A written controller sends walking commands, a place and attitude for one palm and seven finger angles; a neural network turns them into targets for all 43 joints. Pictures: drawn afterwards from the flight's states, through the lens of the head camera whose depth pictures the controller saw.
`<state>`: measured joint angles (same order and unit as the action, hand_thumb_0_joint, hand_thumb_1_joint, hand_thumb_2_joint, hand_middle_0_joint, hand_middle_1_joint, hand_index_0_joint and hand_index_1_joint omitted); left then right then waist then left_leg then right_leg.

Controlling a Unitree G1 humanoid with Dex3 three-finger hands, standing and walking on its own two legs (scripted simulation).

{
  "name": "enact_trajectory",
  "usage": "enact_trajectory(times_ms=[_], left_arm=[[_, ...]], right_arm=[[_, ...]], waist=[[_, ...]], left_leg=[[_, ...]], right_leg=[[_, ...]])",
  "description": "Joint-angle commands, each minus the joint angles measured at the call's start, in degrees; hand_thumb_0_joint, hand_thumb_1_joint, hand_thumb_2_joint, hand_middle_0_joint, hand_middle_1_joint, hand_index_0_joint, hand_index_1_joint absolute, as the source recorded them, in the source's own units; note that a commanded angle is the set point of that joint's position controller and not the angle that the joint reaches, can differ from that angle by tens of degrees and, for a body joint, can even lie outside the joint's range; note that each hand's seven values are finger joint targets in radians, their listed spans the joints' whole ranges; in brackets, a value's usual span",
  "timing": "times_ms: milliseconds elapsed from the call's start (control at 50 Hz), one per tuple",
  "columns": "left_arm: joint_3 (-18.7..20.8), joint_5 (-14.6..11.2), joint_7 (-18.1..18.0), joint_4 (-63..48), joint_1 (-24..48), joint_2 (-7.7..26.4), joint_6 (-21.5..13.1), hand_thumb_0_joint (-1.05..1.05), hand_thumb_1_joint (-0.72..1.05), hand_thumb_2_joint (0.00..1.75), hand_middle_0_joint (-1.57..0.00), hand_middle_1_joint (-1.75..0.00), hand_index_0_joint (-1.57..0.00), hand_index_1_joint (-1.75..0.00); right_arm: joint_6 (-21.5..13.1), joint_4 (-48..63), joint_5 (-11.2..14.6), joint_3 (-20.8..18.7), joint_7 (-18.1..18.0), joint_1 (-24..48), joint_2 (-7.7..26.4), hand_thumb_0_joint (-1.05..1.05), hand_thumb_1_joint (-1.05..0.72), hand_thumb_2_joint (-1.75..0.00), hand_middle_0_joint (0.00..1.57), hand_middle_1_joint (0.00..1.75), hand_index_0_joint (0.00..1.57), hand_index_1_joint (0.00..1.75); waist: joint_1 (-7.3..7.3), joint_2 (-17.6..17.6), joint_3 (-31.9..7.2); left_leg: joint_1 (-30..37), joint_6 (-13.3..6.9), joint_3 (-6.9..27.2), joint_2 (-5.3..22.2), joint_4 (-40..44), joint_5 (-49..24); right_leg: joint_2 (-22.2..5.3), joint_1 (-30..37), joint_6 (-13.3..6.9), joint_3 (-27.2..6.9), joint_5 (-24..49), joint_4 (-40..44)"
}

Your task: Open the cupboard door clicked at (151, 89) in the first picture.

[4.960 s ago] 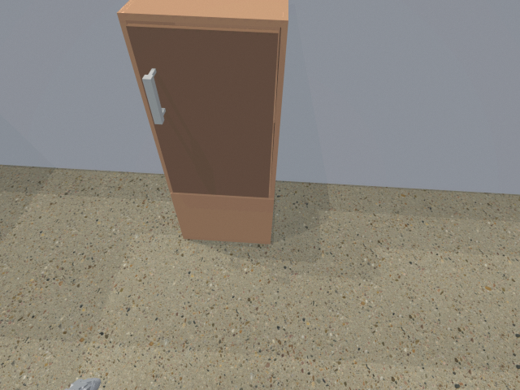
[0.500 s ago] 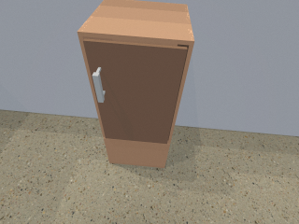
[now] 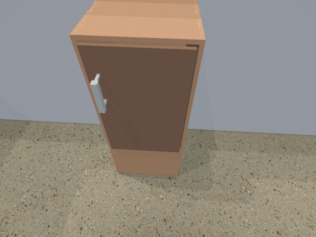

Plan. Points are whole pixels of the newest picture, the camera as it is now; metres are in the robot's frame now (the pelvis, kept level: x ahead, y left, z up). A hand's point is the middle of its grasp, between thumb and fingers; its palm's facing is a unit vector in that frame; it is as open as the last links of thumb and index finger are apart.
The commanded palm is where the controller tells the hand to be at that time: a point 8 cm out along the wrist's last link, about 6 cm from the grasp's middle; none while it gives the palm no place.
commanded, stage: come to a stop and stand still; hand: left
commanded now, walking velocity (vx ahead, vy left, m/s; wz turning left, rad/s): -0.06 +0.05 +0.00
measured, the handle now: (100, 93) +0.56 +0.24 +0.01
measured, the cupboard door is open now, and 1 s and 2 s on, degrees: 0 0 0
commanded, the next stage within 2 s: look again from close up in 0.64 s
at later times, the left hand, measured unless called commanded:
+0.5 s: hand out of the picture -0.02 +0.14 -0.17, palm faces +0.05 -0.98 -0.17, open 7.3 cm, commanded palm none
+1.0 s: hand out of the picture +0.01 +0.16 -0.17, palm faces +0.07 -0.98 -0.20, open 7.4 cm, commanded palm none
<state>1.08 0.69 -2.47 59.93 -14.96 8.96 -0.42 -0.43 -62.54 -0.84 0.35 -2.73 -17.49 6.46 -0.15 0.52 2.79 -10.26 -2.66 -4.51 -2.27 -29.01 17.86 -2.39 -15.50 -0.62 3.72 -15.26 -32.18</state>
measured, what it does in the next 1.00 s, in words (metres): stands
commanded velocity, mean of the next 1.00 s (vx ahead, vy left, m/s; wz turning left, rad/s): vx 0.00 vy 0.00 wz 0.00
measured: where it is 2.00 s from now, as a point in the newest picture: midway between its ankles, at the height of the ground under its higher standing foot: outside the picture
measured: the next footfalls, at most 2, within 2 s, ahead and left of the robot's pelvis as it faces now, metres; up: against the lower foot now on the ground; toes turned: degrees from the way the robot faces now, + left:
none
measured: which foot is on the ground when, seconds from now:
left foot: down 0.00-1.00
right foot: down 0.00-1.00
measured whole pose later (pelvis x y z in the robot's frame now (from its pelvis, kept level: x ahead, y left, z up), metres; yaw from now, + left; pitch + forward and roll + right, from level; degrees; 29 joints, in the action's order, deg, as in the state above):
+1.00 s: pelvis -0.01 -0.02 +0.00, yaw +2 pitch -1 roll -1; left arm 0.6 0.8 -2.3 58.3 -18.6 9.6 -0.1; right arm -0.4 -58.7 -1.4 -0.4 -2.1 -20.6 9.2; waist 0.7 0.2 -2.0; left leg -12.6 -1.0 -1.8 0.3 -32.2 18.6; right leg 0.0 -14.9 -2.4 6.6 -14.6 -30.4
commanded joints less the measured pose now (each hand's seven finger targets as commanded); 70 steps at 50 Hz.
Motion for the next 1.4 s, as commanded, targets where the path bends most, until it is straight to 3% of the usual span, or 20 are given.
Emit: enact_trajectory(times_ms=[0, 60, 140, 360, 540, 700, 720, 740, 760, 780, 840, 880, 940, 1000, 1020, 1180, 1340, 1360, 1380], left_arm=[[0.7, 0.1, -0.2, -2.3, -4.8, 4.8, -0.2, 0.00, 0.90, 0.90, -0.20, -0.30, -0.20, -0.30], [0.6, 0.1, -0.2, -3.1, -3.6, 4.3, 0.1, 0.00, 0.90, 0.90, -0.20, -0.30, -0.20, -0.30], [0.3, 0.3, 0.0, -2.9, -3.2, 4.2, 0.1, 0.00, 0.90, 0.90, -0.20, -0.30, -0.20, -0.30], [-0.3, 0.1, 0.5, -0.8, -4.5, 4.9, -0.7, 0.00, 0.90, 0.90, -0.20, -0.30, -0.20, -0.30], [-0.5, 0.0, 0.5, 1.1, -7.5, 3.6, -1.0, 0.00, 0.90, 0.90, -0.20, -0.30, -0.20, -0.30], [-0.7, -0.2, 0.4, 2.5, -10.0, 1.9, -1.3, 0.00, 0.90, 0.90, -0.20, -0.30, -0.20, -0.30], [-0.9, 1.0, 0.2, -3.2, -5.5, 13.2, -1.6, 0.00, 0.90, 0.90, -0.20, -0.30, -0.20, -0.30], [-0.1, 0.2, 0.1, -2.0, -7.3, 7.3, -1.7, 0.00, 0.90, 0.90, -0.20, -0.30, -0.20, -0.30], [-0.3, 0.5, -0.1, -2.7, -7.9, 7.4, -1.7, 0.00, 0.90, 0.90, -0.20, -0.30, -0.20, -0.30], [0.1, 0.5, -0.2, -3.3, -7.3, 6.7, -1.5, 0.00, 0.90, 0.90, -0.20, -0.30, -0.20, -0.30], [0.6, 0.5, -0.4, -4.4, -5.6, 6.5, -1.0, 0.00, 0.90, 0.90, -0.20, -0.30, -0.20, -0.30], [0.9, 0.4, -0.3, -4.9, -4.6, 6.7, -1.0, 0.00, 0.90, 0.90, -0.20, -0.30, -0.20, -0.30], [0.5, 0.3, -0.2, -4.4, -6.1, 5.4, -0.8, 0.00, 0.90, 0.90, -0.20, -0.30, -0.20, -0.30], [0.5, 0.0, -0.1, -4.2, -6.0, 6.1, -0.9, 0.00, 0.90, 0.90, -0.20, -0.30, -0.20, -0.30], [0.2, 0.1, -0.2, -4.3, -5.9, 5.6, -0.7, 0.00, 0.90, 0.90, -0.20, -0.30, -0.20, -0.30], [-0.2, 0.0, -0.1, -4.2, -4.1, 6.2, -0.5, 0.00, 0.90, 0.90, -0.20, -0.30, -0.20, -0.30], [-0.5, 0.1, -0.2, -2.3, -5.0, 5.5, -0.6, 0.00, 0.90, 0.90, -0.20, -0.30, -0.20, -0.30], [-0.8, 0.7, -2.2, 0.4, -8.2, 6.7, -1.4, 0.00, 0.90, 0.90, -0.20, -0.30, -0.20, -0.30], [10.6, -11.6, -1.2, -89.9, 38.2, 20.7, -13.7, 0.00, 0.88, 0.89, -0.20, -0.32, -0.20, -0.32]], right_arm=[[-0.6, 2.4, 0.3, -1.7, 0.3, -4.0, 5.4, 0.00, -0.90, -0.90, 0.20, 0.30, 0.20, 0.30], [-0.9, 2.4, 0.1, -1.3, 0.5, -2.8, 5.5, 0.00, -0.90, -0.90, 0.20, 0.30, 0.20, 0.30], [-0.8, 2.3, 0.0, -1.0, 0.8, -1.6, 5.4, 0.00, -0.90, -0.90, 0.20, 0.30, 0.20, 0.30], [-0.4, 0.4, -0.1, -0.1, 1.3, -3.3, 5.5, 0.00, -0.90, -0.90, 0.20, 0.30, 0.20, 0.30], [-0.3, -1.0, 0.0, 0.2, 1.1, -5.9, 4.3, 0.00, -0.90, -0.90, 0.20, 0.30, 0.20, 0.30], [-0.7, -1.7, 0.0, 0.3, 0.7, -7.6, 2.9, 0.00, -0.90, -0.90, 0.20, 0.30, 0.20, 0.30], [0.0, 5.3, -0.2, -1.8, 1.5, -1.5, 12.5, 0.00, -0.90, -0.90, 0.20, 0.30, 0.20, 0.30], [-1.3, 6.2, -0.5, -1.8, 0.8, -1.3, 9.7, 0.00, -0.90, -0.90, 0.20, 0.30, 0.20, 0.30], [-1.2, 6.1, -0.6, -1.9, 0.6, -3.7, 7.8, 0.00, -0.90, -0.90, 0.20, 0.30, 0.20, 0.30], [-0.8, 5.9, -0.5, -1.9, 0.4, -5.9, 6.5, 0.00, -0.90, -0.90, 0.20, 0.30, 0.20, 0.30], [0.0, 6.0, -0.6, -1.8, 0.8, -7.9, 5.3, 0.00, -0.90, -0.90, 0.20, 0.30, 0.20, 0.30], [-0.3, 6.1, -0.4, -1.8, 0.8, -7.9, 6.3, 0.00, -0.90, -0.90, 0.20, 0.30, 0.20, 0.30], [-1.1, 6.7, -0.3, -1.3, 0.7, -5.7, 7.2, 0.00, -0.90, -0.90, 0.20, 0.30, 0.20, 0.30], [-1.5, 6.8, -0.1, -1.4, 0.5, -4.2, 9.0, 0.00, -0.90, -0.90, 0.20, 0.30, 0.20, 0.30], [-1.5, 6.5, -0.2, -1.2, 0.6, -4.0, 8.5, 0.00, -0.90, -0.90, 0.20, 0.30, 0.20, 0.30], [-1.0, 5.2, -0.1, -1.1, 1.1, -1.1, 9.3, 0.00, -0.90, -0.90, 0.20, 0.30, 0.20, 0.30], [-0.8, 3.1, 0.1, -0.9, 1.3, -0.6, 8.9, 0.00, -0.90, -0.90, 0.20, 0.30, 0.20, 0.30], [-1.6, 6.6, 0.6, -0.5, 1.4, 2.9, 9.9, 0.00, -0.90, -0.90, 0.20, 0.30, 0.20, 0.30], [-9.8, 27.2, 3.7, -2.3, -0.4, 5.1, 18.5, 0.00, -0.90, -0.90, 0.20, 0.30, 0.20, 0.30]], waist=[[0.04, 3.5, -3.1], [-0.47, 1.2, -2.7], [-0.61, 0.4, 0.2], [0.03, -0.1, 2.2], [0.14, 0.1, 2.8], [-0.18, -0.8, 2.2], [2.47, 0.4, 10.1], [-0.14, -2.6, 0.5], [1.23, -3.4, -6.8], [2.04, -1.3, -8.4], [2.50, 4.3, -1.3], [2.27, 0.3, 2.1], [0.18, -4.6, 2.6], [-0.29, -2.0, 0.3], [-0.51, -3.0, 0.2], [-0.16, 0.2, 1.3], [-0.07, -1.1, 1.3], [-1.45, 1.8, 5.5], [5.26, -13.2, -25.3]], left_leg=[[-4.0, 0.4, 5.8, 7.6, 4.4, -16.3], [-4.3, -0.2, 7.1, 8.8, 6.6, -16.9], [-6.4, 0.0, 7.3, 8.3, 8.6, -8.1], [-5.0, 0.9, 6.2, 7.1, 9.8, -1.7], [-5.1, 1.0, 5.9, 6.7, 9.7, -1.2], [-5.7, 0.9, 6.1, 6.9, 9.7, -2.6], [-6.6, 1.7, 7.9, 4.3, 7.3, -6.7], [-6.5, 0.8, 6.8, 6.8, 3.4, -0.7], [-4.6, 0.5, 6.5, 5.2, -0.1, -1.7], [-4.9, 0.7, 5.6, 4.3, -2.0, 0.1], [-5.6, 0.5, 4.7, 3.9, -3.7, 0.0], [-6.3, 0.2, 6.4, 5.3, 0.6, -2.1], [-9.8, -0.5, 9.8, 8.1, 6.1, -5.3], [-8.0, -0.3, 9.1, 8.4, 6.2, -12.2], [-7.4, -0.2, 9.1, 8.5, 6.6, -13.4], [-5.4, 0.3, 8.2, 8.1, 9.0, -9.3], [-4.3, 0.4, 8.1, 8.2, 11.2, -6.5], [-6.5, 1.8, 5.4, 9.4, 1.6, -16.2], [9.1, 3.6, 8.5, 3.3, 7.5, -19.2]], right_leg=[[-7.0, 5.1, -3.2, -7.8, 24.2, 2.8], [-4.8, 4.9, -2.1, -6.6, 16.1, 3.5], [-4.3, 4.0, -2.0, -7.3, 8.6, 7.3], [-4.6, 2.0, -2.1, -8.4, -1.4, 14.5], [-4.2, 1.8, -2.1, -8.5, -3.8, 16.2], [-4.1, 3.4, -2.4, -7.6, -1.0, 15.1], [-1.9, -2.6, -2.9, -7.0, 2.5, 11.4], [-5.1, 0.5, -2.9, -7.8, -4.8, 11.0], [-6.5, 3.1, -3.8, -10.3, -4.1, 11.7], [-7.8, 2.9, -4.2, -11.8, -7.3, 13.3], [-8.9, -3.9, -4.8, -12.5, -13.6, 16.4], [-6.7, -4.9, -4.4, -9.8, -9.1, 13.5], [-3.2, 1.3, -2.7, -5.4, 2.6, 8.2], [-3.6, 5.9, -2.3, -4.7, 11.0, 6.7], [-3.4, 6.3, -2.1, -4.5, 11.4, 6.6], [-4.1, 6.1, -1.0, -5.2, 9.9, 9.3], [-4.1, 6.2, -0.5, -5.3, 8.6, 11.0], [-6.6, 2.3, -0.5, -6.6, 26.7, 7.5], [0.2, 7.8, -1.1, -1.9, 16.0, 4.6]])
